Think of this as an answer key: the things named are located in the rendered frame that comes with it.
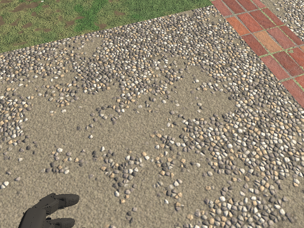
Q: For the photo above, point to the robot left hand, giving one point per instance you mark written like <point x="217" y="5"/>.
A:
<point x="36" y="216"/>

